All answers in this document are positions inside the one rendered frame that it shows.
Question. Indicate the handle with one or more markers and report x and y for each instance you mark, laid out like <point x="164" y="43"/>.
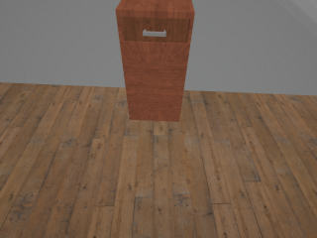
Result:
<point x="154" y="33"/>

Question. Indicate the cabinet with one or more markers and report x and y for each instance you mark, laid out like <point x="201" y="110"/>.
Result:
<point x="155" y="72"/>

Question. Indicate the drawer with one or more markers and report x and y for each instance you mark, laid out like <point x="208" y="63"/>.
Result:
<point x="176" y="29"/>

